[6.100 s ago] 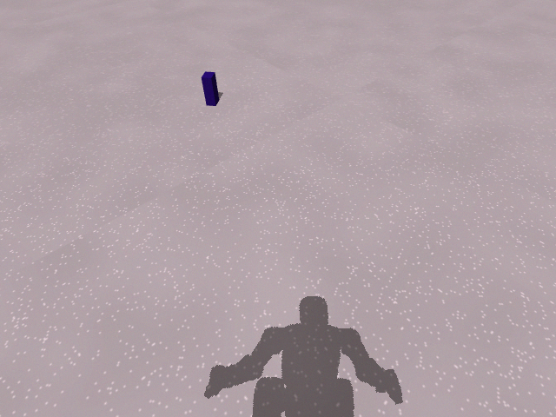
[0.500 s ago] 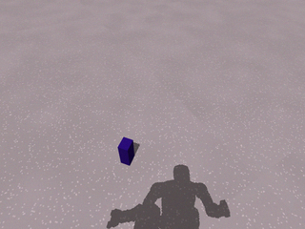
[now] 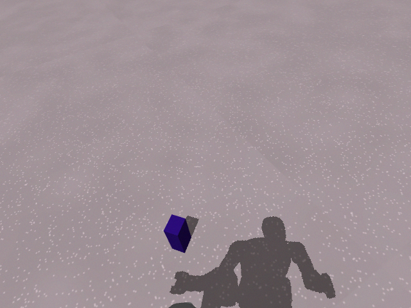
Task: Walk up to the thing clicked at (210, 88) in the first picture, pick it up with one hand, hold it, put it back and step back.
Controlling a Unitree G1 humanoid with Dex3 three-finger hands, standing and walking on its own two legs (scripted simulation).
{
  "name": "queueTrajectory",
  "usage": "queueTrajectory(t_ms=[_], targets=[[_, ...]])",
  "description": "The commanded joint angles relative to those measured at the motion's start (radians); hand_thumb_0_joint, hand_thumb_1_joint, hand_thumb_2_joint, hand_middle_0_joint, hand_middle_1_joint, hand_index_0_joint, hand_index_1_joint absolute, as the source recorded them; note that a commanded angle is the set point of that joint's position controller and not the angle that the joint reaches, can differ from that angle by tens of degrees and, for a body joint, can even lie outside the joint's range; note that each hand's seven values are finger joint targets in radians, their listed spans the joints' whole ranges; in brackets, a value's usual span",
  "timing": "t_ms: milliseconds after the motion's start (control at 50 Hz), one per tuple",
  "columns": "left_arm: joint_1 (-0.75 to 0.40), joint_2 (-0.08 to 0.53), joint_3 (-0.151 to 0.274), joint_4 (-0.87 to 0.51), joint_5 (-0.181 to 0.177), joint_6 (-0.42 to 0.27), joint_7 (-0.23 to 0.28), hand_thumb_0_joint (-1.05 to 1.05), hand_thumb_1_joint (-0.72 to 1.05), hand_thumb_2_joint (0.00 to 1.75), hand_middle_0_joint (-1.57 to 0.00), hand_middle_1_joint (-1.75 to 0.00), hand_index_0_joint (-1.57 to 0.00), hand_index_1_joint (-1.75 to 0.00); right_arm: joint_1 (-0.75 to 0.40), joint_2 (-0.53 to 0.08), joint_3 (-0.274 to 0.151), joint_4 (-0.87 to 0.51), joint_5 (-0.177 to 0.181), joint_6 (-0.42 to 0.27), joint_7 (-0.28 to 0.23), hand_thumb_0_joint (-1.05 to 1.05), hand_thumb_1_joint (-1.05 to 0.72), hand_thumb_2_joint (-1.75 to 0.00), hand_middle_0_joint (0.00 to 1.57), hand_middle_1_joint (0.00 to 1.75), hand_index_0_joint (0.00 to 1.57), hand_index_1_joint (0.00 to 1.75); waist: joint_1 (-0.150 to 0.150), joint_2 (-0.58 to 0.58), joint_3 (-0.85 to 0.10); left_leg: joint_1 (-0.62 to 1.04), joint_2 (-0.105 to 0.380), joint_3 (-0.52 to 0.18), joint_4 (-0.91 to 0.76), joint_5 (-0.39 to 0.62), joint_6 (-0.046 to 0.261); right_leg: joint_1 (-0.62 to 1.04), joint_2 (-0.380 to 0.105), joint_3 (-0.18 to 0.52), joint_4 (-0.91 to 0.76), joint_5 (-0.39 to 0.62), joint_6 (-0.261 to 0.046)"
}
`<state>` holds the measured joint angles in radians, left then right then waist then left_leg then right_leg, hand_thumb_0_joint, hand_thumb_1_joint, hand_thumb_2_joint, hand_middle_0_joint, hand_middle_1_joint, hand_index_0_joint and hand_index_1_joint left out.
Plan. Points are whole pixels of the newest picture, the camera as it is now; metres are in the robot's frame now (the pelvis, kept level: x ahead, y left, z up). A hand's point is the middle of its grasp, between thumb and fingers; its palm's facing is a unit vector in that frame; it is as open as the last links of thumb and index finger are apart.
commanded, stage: walk up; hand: left
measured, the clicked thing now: (178, 234) +0.56 +0.24 -0.66
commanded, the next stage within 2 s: stand in 1.76 s
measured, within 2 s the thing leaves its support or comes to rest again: neither
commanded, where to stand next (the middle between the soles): +0.21 +0.03 m, yaw -1 degrees
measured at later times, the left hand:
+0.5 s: hand out of the picture +0.16 +0.33 -0.16, palm faces -0.05 -0.92 -0.38, open 7.4 cm
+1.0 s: hand (110, 266) +0.25 +0.28 -0.14, palm faces -0.04 -0.95 -0.32, open 7.4 cm
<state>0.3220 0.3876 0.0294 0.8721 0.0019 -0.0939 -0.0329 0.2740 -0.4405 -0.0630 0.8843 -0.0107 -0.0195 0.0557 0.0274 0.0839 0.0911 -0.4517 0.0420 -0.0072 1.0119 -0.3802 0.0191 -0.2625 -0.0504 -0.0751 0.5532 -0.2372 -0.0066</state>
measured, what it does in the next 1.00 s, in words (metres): walks ahead: left foot, then right foot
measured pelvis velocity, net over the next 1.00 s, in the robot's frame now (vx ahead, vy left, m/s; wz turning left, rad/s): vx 0.13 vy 0.04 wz -0.02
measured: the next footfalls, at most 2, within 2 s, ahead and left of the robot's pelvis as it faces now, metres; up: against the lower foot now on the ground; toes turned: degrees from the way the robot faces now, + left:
left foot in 0.20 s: +0.19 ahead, +0.17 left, +0.00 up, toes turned +3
right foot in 0.52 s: +0.20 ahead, -0.09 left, +0.00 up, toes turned -3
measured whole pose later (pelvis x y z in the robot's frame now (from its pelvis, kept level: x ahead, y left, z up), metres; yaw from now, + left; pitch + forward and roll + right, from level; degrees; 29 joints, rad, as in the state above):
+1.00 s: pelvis +0.13 +0.04 +0.01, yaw -1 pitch -3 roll +0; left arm 0.04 0.35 -0.01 1.10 -0.01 0.00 -0.02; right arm 0.08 -0.37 0.01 1.14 -0.01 -0.03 0.01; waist 0.00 -0.01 0.06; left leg -0.17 0.04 0.06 0.42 -0.20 -0.02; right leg -0.20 -0.04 -0.03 0.43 -0.18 0.02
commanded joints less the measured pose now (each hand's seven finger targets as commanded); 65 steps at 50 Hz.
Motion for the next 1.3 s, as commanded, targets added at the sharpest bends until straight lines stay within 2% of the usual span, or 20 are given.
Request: queueTrajectory(t_ms=[0,80,120,160,180,200,220,260,300,340,440,480,500,520,540,580,620,780,1140,1280], targets=[[0.038,0.316,0.099,-0.070,0.010,-0.023,0.023,0.00,0.90,0.90,-0.20,-0.30,-0.20,-0.30,-0.004,-0.161,-0.056,-0.086,-0.010,-0.014,0.013,0.00,-0.90,-0.90,0.20,0.30,0.20,0.30,0.014,-0.252,-0.027,-0.079,0.052,-0.007,-0.175,0.038,-0.009,0.060,-0.237,0.243,-0.275,-0.067,-0.226],[0.018,0.326,0.091,-0.085,0.009,-0.019,0.024,0.00,0.90,0.90,-0.20,-0.30,-0.20,-0.30,-0.049,-0.152,-0.060,-0.095,-0.012,-0.027,0.019,0.00,-0.90,-0.90,0.20,0.30,0.20,0.30,0.009,-0.242,-0.040,0.026,0.038,0.029,-0.314,0.112,-0.011,0.003,-0.227,0.194,-0.223,-0.075,-0.208],[-0.025,0.314,0.077,-0.092,0.003,-0.006,0.026,0.00,0.90,0.90,-0.20,-0.30,-0.20,-0.30,0.002,-0.142,-0.060,-0.066,-0.009,-0.037,0.007,0.00,-0.90,-0.90,0.20,0.30,0.20,0.30,-0.034,-0.210,-0.059,0.199,0.005,0.072,-0.416,0.205,-0.008,-0.089,-0.206,0.137,-0.109,0.025,-0.180],[0.002,0.231,0.044,-0.093,0.002,0.010,0.026,0.00,0.90,0.90,-0.20,-0.30,-0.20,-0.30,0.104,-0.180,-0.073,-0.023,-0.010,-0.049,-0.015,0.00,-0.90,-0.90,0.20,0.30,0.20,0.30,-0.086,-0.053,-0.133,0.401,-0.021,0.047,-0.500,0.161,0.022,-0.163,-0.137,0.064,0.151,0.074,-0.117],[0.047,0.162,0.022,-0.099,-0.006,0.014,0.025,0.00,0.90,0.90,-0.20,-0.30,-0.20,-0.30,0.143,-0.269,-0.094,-0.027,-0.018,-0.054,-0.027,0.00,-0.90,-0.90,0.20,0.30,0.20,0.30,-0.089,0.178,-0.153,0.459,0.189,-0.259,-0.622,0.088,0.089,-0.283,-0.029,-0.016,0.420,-0.046,-0.048],[0.064,0.201,0.036,-0.084,-0.008,0.027,0.040,0.00,0.90,0.90,-0.20,-0.30,-0.20,-0.30,0.131,-0.338,-0.102,-0.059,-0.002,-0.053,-0.030,0.00,-0.90,-0.90,0.20,0.30,0.20,0.30,-0.087,0.176,-0.126,0.423,0.379,-0.579,-0.743,0.030,0.221,-0.389,0.061,0.022,0.515,-0.331,-0.030],[0.029,0.268,0.048,-0.058,0.002,0.037,0.050,0.00,0.90,0.90,-0.20,-0.30,-0.20,-0.30,0.101,-0.328,-0.105,-0.058,0.014,-0.047,-0.031,0.00,-0.90,-0.90,0.20,0.30,0.20,0.30,-0.078,0.054,-0.072,0.311,0.392,-0.567,-0.727,0.031,0.267,-0.363,0.006,0.112,0.596,-0.336,-0.036],[0.048,0.252,0.053,-0.027,-0.009,0.043,0.049,0.00,0.90,0.90,-0.20,-0.30,-0.20,-0.30,0.028,-0.255,-0.075,-0.075,0.008,-0.049,-0.045,0.00,-0.90,-0.90,0.20,0.30,0.20,0.30,-0.036,0.014,-0.045,0.276,0.288,-0.338,-0.670,0.224,0.212,-0.328,-0.023,0.149,0.563,-0.255,-0.037],[0.098,0.243,0.053,0.013,-0.007,0.047,0.042,0.00,0.90,0.90,-0.20,-0.30,-0.20,-0.30,-0.031,-0.240,-0.063,-0.076,0.005,-0.050,-0.051,0.00,-0.90,-0.90,0.20,0.30,0.20,0.30,-0.006,0.096,-0.041,0.179,0.232,-0.191,-0.646,0.264,0.189,-0.232,-0.049,0.101,0.450,-0.193,-0.027],[0.075,0.210,0.052,0.030,-0.001,0.057,0.035,0.00,0.90,0.90,-0.20,-0.30,-0.20,-0.30,-0.048,-0.214,-0.049,-0.080,-0.002,-0.048,-0.055,0.00,-0.90,-0.90,0.20,0.30,0.20,0.30,-0.014,0.093,-0.059,0.150,0.206,-0.146,-0.626,0.335,0.179,-0.163,-0.034,0.081,0.355,-0.168,-0.012],[0.032,0.190,0.057,0.053,0.005,0.068,0.040,0.00,0.90,0.90,-0.20,-0.30,-0.20,-0.30,-0.113,-0.215,-0.033,-0.077,0.006,-0.030,-0.061,0.00,-0.90,-0.90,0.20,0.30,0.20,0.30,0.000,0.082,-0.108,0.090,0.219,-0.120,-0.516,0.325,0.167,0.005,0.008,0.036,0.125,-0.056,-0.019],[-0.005,0.217,0.065,0.057,0.015,0.060,0.043,0.00,0.90,0.90,-0.20,-0.30,-0.20,-0.30,-0.126,-0.172,-0.012,-0.073,0.016,-0.021,-0.061,0.00,-0.90,-0.90,0.20,0.30,0.20,0.30,0.010,0.016,-0.110,0.017,0.170,-0.096,-0.456,0.236,0.097,0.099,0.006,0.064,-0.001,0.024,-0.041],[-0.031,0.249,0.068,0.049,0.022,0.053,0.045,0.00,0.90,0.90,-0.20,-0.30,-0.20,-0.30,-0.109,-0.130,0.002,-0.068,0.022,-0.019,-0.061,0.00,-0.90,-0.90,0.20,0.30,0.20,0.30,0.003,-0.091,-0.106,-0.013,0.129,-0.065,-0.392,0.168,0.051,0.098,-0.098,0.214,-0.075,0.081,-0.073],[-0.119,0.292,0.065,0.029,0.016,0.046,0.041,0.00,0.90,0.90,-0.20,-0.30,-0.20,-0.30,-0.086,-0.100,0.007,-0.049,0.028,-0.015,-0.062,0.00,-0.90,-0.90,0.20,0.30,0.20,0.30,-0.045,-0.198,-0.099,0.056,0.021,0.002,-0.331,0.019,0.004,-0.032,-0.228,0.404,-0.164,0.014,-0.147],[-0.186,0.293,0.056,0.027,0.009,0.051,0.037,0.00,0.90,0.90,-0.20,-0.30,-0.20,-0.30,-0.086,-0.136,-0.004,-0.009,0.028,-0.009,-0.068,0.00,-0.90,-0.90,0.20,0.30,0.20,0.30,-0.051,-0.211,-0.080,0.193,-0.001,0.018,-0.306,-0.057,0.007,-0.164,-0.250,0.400,-0.170,-0.043,-0.187],[-0.208,0.243,0.031,0.041,0.004,0.057,0.036,0.00,0.90,0.90,-0.20,-0.30,-0.20,-0.30,-0.096,-0.160,-0.007,0.027,0.024,-0.016,-0.064,0.00,-0.90,-0.90,0.20,0.30,0.20,0.30,-0.061,-0.161,-0.090,0.256,0.037,-0.014,-0.440,0.051,0.019,-0.165,-0.152,0.256,-0.123,-0.010,-0.096],[-0.202,0.216,0.025,0.067,0.000,0.062,0.033,0.00,0.90,0.90,-0.20,-0.30,-0.20,-0.30,-0.127,-0.175,0.000,0.048,0.019,-0.025,-0.061,0.00,-0.90,-0.90,0.20,0.30,0.20,0.30,-0.037,-0.170,-0.097,0.194,0.100,-0.099,-0.536,0.072,0.043,-0.077,-0.080,0.186,-0.083,-0.011,-0.046],[-0.250,0.197,0.016,0.144,-0.011,0.064,0.032,0.00,0.90,0.90,-0.20,-0.30,-0.20,-0.30,-0.203,-0.154,0.028,0.146,0.016,-0.036,-0.062,0.00,-0.90,-0.90,0.20,0.30,0.20,0.30,-0.017,-0.106,-0.164,0.264,0.097,-0.044,-0.600,0.294,0.024,0.082,-0.094,0.167,-0.124,0.189,-0.043],[-0.322,0.167,0.010,0.231,-0.001,0.074,0.022,0.00,0.90,0.90,-0.20,-0.30,-0.20,-0.30,-0.266,-0.141,0.030,0.228,0.002,-0.030,-0.059,0.00,-0.90,-0.90,0.20,0.30,0.20,0.30,-0.025,-0.079,-0.120,0.311,0.105,-0.041,-0.754,0.190,-0.002,0.110,-0.088,0.150,-0.286,0.092,-0.014],[-0.300,0.165,0.014,0.241,0.000,0.072,0.023,0.00,0.90,0.90,-0.20,-0.30,-0.20,-0.30,-0.266,-0.138,0.028,0.226,0.004,-0.028,-0.059,0.00,-0.90,-0.90,0.20,0.30,0.20,0.30,-0.025,-0.084,-0.127,0.331,0.105,-0.038,-0.753,0.216,-0.001,0.113,-0.088,0.149,-0.301,0.109,-0.008]])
